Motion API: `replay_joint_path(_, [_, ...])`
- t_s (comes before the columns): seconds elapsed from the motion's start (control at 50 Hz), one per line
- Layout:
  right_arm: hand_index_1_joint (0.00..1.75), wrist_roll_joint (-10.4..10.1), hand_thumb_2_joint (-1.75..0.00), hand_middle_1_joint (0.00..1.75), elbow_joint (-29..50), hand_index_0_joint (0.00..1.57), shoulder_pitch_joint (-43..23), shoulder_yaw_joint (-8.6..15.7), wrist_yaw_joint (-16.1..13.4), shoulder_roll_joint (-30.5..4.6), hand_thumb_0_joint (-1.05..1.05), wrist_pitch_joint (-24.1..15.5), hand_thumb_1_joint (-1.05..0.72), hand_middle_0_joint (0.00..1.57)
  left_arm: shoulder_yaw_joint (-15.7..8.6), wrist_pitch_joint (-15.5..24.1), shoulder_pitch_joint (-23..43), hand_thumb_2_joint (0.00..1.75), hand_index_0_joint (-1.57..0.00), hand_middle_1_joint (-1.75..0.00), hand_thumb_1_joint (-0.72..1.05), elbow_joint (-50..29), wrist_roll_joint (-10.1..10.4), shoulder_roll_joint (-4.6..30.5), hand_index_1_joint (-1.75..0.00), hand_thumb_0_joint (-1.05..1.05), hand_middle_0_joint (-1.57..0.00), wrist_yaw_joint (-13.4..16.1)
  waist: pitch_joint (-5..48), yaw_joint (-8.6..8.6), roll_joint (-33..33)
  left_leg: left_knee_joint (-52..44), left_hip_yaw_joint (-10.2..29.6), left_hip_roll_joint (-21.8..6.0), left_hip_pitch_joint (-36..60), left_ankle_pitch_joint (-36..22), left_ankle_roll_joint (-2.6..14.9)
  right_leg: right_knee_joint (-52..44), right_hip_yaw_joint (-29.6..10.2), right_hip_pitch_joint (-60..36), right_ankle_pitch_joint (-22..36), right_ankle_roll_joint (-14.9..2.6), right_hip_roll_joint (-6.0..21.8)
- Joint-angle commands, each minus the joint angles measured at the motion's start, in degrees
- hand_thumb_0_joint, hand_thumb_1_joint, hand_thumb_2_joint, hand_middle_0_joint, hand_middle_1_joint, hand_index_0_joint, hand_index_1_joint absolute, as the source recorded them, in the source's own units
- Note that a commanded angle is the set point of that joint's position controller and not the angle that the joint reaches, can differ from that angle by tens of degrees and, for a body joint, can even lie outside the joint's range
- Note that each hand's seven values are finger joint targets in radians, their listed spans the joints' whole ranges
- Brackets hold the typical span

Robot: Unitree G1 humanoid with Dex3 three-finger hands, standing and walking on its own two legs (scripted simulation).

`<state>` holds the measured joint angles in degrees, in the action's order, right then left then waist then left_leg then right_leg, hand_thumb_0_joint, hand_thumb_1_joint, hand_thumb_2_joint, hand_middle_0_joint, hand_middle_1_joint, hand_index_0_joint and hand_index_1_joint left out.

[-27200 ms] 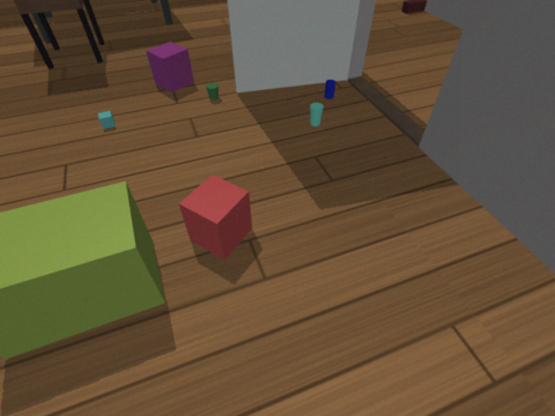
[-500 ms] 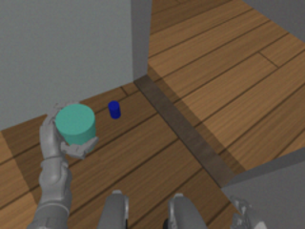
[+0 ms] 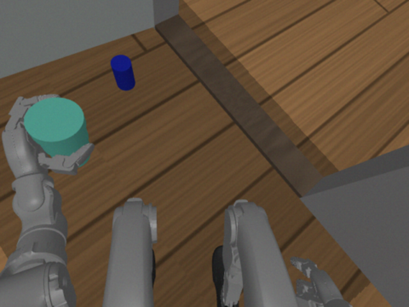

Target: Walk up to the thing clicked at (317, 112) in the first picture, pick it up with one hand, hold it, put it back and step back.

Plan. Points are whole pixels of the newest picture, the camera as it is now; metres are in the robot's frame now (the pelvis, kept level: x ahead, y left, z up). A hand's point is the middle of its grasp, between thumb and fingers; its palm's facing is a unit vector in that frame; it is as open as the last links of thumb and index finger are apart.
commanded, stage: crouch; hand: left
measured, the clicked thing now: (65, 138) +0.42 +0.27 -0.06
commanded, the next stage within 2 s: lower in 0.98 s
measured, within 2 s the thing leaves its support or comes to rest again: neither
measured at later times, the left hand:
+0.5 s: hand (79, 149) +0.43 +0.28 -0.16, palm faces +0.33 -0.94 +0.00, open 11.3 cm
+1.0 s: hand (85, 154) +0.44 +0.28 -0.22, palm faces +0.30 -0.95 +0.00, open 11.3 cm
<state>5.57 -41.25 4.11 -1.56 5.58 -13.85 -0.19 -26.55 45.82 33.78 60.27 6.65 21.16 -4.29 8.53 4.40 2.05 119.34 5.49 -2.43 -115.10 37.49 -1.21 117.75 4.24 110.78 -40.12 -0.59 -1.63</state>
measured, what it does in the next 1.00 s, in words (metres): lowers itself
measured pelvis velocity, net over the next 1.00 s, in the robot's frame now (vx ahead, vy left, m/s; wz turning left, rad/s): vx -0.01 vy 0.01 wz -0.12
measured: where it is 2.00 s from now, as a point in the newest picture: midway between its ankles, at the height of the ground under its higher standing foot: (185, 296)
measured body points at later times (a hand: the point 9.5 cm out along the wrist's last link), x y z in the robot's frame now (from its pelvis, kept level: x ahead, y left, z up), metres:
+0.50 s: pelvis -0.01 +0.00 -0.10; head +0.21 +0.07 +0.29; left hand +0.41 +0.33 -0.16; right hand +0.10 -0.27 -0.22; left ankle +0.09 +0.13 -0.40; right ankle +0.08 -0.11 -0.40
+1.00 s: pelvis -0.01 +0.01 -0.13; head +0.22 +0.10 +0.24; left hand +0.42 +0.33 -0.22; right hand +0.11 -0.27 -0.22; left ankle +0.09 +0.13 -0.40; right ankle +0.08 -0.11 -0.40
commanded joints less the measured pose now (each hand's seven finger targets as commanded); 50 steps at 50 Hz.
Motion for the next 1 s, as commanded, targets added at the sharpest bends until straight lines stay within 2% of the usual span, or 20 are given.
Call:
replay_joint_path(0.0, [0.30,0.49,-0.91,0.30,2.79,0.20,6.12,2.94,-0.59,-12.12,0.00,-1.53,-0.92,0.20,-1.53,5.83,19.86,1.20,-1.20,-1.32,0.02,-9.96,0.15,13.22,-1.33,0.00,-1.19,-1.84,34.03,0.60,-11.55,-11.27,-2.18,0.55,23.93,-0.93,1.23,-10.80,0.22,-11.46,3.82,-1.80,-1.73])
replay_joint_path(0.02, [0.30,0.62,-0.91,0.30,2.47,0.20,6.52,2.94,-0.68,-12.59,0.00,-1.42,-0.92,0.20,-3.21,6.08,21.90,1.20,-1.20,-1.31,0.01,-10.95,0.46,15.57,-1.32,0.00,-1.19,-1.90,34.97,0.57,-11.95,-10.04,-2.45,0.68,22.98,-0.69,1.28,-10.31,0.08,-11.71,3.54,-1.69,-1.68])
replay_joint_path(0.1, [0.30,0.74,-0.91,0.30,2.00,0.20,5.61,2.05,-1.18,-13.31,0.00,-1.06,-0.92,0.20,-4.51,5.41,20.90,1.16,-1.17,-1.28,-0.01,-7.82,0.70,18.27,-1.29,0.00,-1.16,-3.17,33.15,0.92,-11.38,-6.92,-2.43,0.70,19.13,1.29,1.52,-7.37,1.21,-9.00,1.98,-1.59,-1.77])
replay_joint_path(0.16, [0.30,1.11,-0.91,0.30,1.81,0.20,5.84,1.23,-1.40,-13.91,0.00,-0.75,-0.92,0.20,-4.72,4.94,20.03,1.17,-1.18,-1.29,0.02,-5.98,1.40,16.97,-1.30,0.00,-1.17,-3.75,32.39,1.81,-11.53,-4.53,-1.78,0.65,17.86,-0.05,1.50,-4.32,2.54,-7.19,4.02,-1.64,-1.85])
replay_joint_path(0.2, [0.30,1.49,-0.91,0.30,1.49,0.20,6.47,0.81,-1.25,-14.52,0.00,-0.50,-0.92,0.20,-6.40,4.81,18.94,1.18,-1.17,-1.28,0.04,-6.26,1.83,18.00,-1.29,0.00,-1.16,-4.01,34.15,1.28,-12.13,-2.66,-1.46,0.66,18.76,-4.18,1.39,-2.23,3.02,-7.45,7.66,-1.66,-1.88])
replay_joint_path(0.22, [0.30,1.48,-0.91,0.30,1.54,0.20,6.39,0.67,-1.39,-14.65,0.00,-0.23,-0.92,0.20,-7.95,4.87,19.09,1.17,-1.17,-1.27,0.03,-7.05,1.89,20.33,-1.28,0.00,-1.16,-3.94,34.19,0.61,-12.06,-1.82,-1.68,0.64,17.50,-4.96,1.39,-1.56,2.95,-7.59,8.09,-1.70,-2.02])
replay_joint_path(0.24, [0.30,1.72,-0.91,0.30,1.89,0.20,6.12,0.35,-1.34,-14.63,0.00,-0.05,-0.92,0.20,-7.11,4.77,17.92,1.16,-1.16,-1.27,0.02,-5.79,1.78,19.11,-1.28,0.00,-1.15,-4.41,33.03,1.42,-11.84,-1.04,-1.50,0.74,15.84,-4.99,1.49,-1.02,3.05,-7.63,8.47,-1.54,-2.01])
replay_joint_path(0.26, [0.30,1.78,-0.91,0.30,1.74,0.20,6.32,0.27,-1.27,-14.69,0.00,0.02,-0.92,0.20,-7.39,4.63,16.65,1.16,-1.15,-1.26,0.03,-5.09,1.96,18.58,-1.27,0.00,-1.14,-4.47,32.53,1.13,-10.65,-0.36,-1.48,0.67,14.88,-5.78,1.50,-0.56,3.29,-7.69,9.11,-1.56,-2.21])
replay_joint_path(0.34, [0.30,2.28,-0.91,0.30,2.82,0.20,5.41,-0.48,-1.20,-15.33,0.00,0.46,-0.91,0.20,-9.23,4.76,15.66,1.15,-1.15,-1.25,0.05,-5.53,2.00,20.93,-1.26,0.00,-1.14,-5.10,31.12,1.44,-10.15,2.10,-1.31,0.58,11.42,-5.47,1.66,0.97,3.65,-8.01,9.43,-1.35,-2.58])
replay_joint_path(0.4, [0.30,2.61,-0.91,0.30,2.01,0.20,5.24,-1.23,-1.10,-15.54,0.00,0.70,-0.91,0.20,-8.60,4.83,15.54,1.16,-1.14,-1.25,0.09,-4.80,2.39,20.46,-1.25,0.00,-1.12,-5.79,29.01,2.09,-9.60,3.77,-0.94,0.31,9.81,-5.17,1.69,2.15,4.09,-6.90,9.25,-1.23,-2.90])
replay_joint_path(0.42, [0.30,2.90,-0.91,0.30,2.07,0.20,5.27,-1.42,-0.99,-15.94,0.00,0.82,-0.91,0.20,-8.25,4.96,17.24,1.17,-1.15,-1.25,0.09,-5.76,2.36,20.80,-1.26,0.00,-1.13,-6.15,29.00,3.02,-10.86,4.45,-0.72,0.20,10.20,-5.10,1.67,2.48,4.20,-6.59,9.61,-1.21,-2.94])
replay_joint_path(0.58, [0.30,4.24,-0.91,0.30,1.94,0.20,3.89,-2.92,-0.92,-17.18,0.00,1.31,-0.91,0.20,-9.06,5.38,17.91,1.13,-1.15,-1.24,0.09,-7.50,2.17,24.84,-1.24,0.00,-1.13,-6.71,28.20,3.20,-13.91,7.25,0.28,-0.35,9.75,-4.04,1.32,5.09,5.46,-5.15,9.11,-1.18,-3.36])
replay_joint_path(0.6, [0.30,4.45,-0.91,0.30,1.86,0.20,3.87,-3.04,-0.83,-17.41,0.00,1.38,-0.91,0.20,-8.39,5.39,17.29,1.13,-1.15,-1.24,0.09,-6.65,2.15,23.76,-1.24,0.00,-1.14,-6.93,27.49,3.91,-13.80,7.53,0.53,-0.33,9.77,-3.99,1.32,5.40,5.77,-4.80,9.31,-1.12,-3.30])
replay_joint_path(0.68, [0.30,4.91,-0.91,0.30,2.08,0.20,3.29,-3.93,-0.66,-17.93,0.00,1.58,-0.92,0.20,-9.45,5.19,16.08,1.13,-1.15,-1.24,0.09,-6.80,2.94,24.50,-1.24,0.00,-1.14,-6.78,27.15,3.66,-13.91,8.87,1.04,-0.44,9.27,-5.72,1.23,6.59,6.26,-5.27,10.99,-1.05,-3.53])
replay_joint_path(0.7, [0.30,4.97,-0.91,0.30,2.17,0.20,2.56,-4.02,-0.60,-18.22,0.00,1.58,-0.92,0.20,-8.80,5.20,15.55,1.13,-1.15,-1.24,0.08,-6.33,3.13,23.33,-1.24,0.00,-1.13,-6.77,26.17,3.81,-14.24,8.79,1.39,-0.48,10.04,-5.70,1.10,7.15,6.64,-3.50,10.78,-1.17,-3.47])
replay_joint_path(0.72, [0.30,5.15,-0.91,0.30,2.70,0.20,2.33,-4.22,-0.57,-18.41,0.00,1.61,-0.92,0.20,-8.67,5.25,16.76,1.13,-1.17,-1.26,0.08,-7.14,3.07,23.55,-1.26,0.00,-1.15,-6.52,25.55,4.35,-14.98,8.78,1.69,-0.48,9.92,-5.10,1.02,7.29,7.02,-3.08,10.52,-1.22,-3.45])
replay_joint_path(0.76, [0.30,5.31,-0.91,0.30,2.78,0.20,2.26,-4.44,-0.46,-18.61,0.00,1.91,-0.92,0.20,-9.42,5.22,14.76,1.14,-1.16,-1.25,0.10,-6.22,2.82,24.29,-1.25,0.00,-1.15,-5.89,25.10,3.87,-15.12,9.02,1.91,-0.48,9.82,-5.69,0.88,7.76,7.34,-3.20,10.86,-1.27,-3.57])
replay_joint_path(0.78, [0.30,5.36,-0.91,0.30,2.77,0.20,1.96,-4.66,-0.39,-18.67,0.00,2.01,-0.91,0.20,-8.60,5.21,14.20,1.15,-1.17,-1.26,0.12,-5.40,2.58,23.67,-1.26,0.00,-1.15,-5.75,24.15,4.23,-14.55,9.06,2.16,-0.56,9.40,-5.72,0.86,8.09,7.65,-2.91,10.83,-1.26,-3.60])
replay_joint_path(0.8, [0.30,5.49,-0.91,0.30,3.47,0.20,1.53,-4.66,-0.28,-18.89,0.00,1.99,-0.91,0.20,-9.35,5.41,14.68,1.16,-1.18,-1.27,0.12,-6.76,2.16,25.25,-1.27,0.00,-1.17,-5.43,24.32,4.08,-14.55,9.24,2.15,-0.54,8.69,-5.45,0.94,8.13,7.67,-3.17,10.67,-1.26,-3.64])
replay_joint_path(0.98, [0.30,6.32,-0.91,0.30,4.61,0.20,0.30,-6.03,-0.01,-20.48,0.00,2.33,-0.91,0.20,-9.19,6.56,14.06,1.15,-1.20,-1.27,0.15,-6.95,2.67,26.58,-1.27,0.00,-1.18,-5.23,23.36,5.14,-16.54,10.53,3.23,-0.89,10.45,-6.34,0.61,9.24,8.62,-2.65,11.66,-1.26,-3.83])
